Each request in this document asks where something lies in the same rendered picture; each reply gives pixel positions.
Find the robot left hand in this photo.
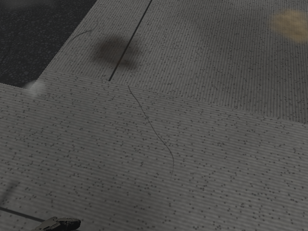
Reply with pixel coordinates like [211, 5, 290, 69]
[31, 217, 81, 231]

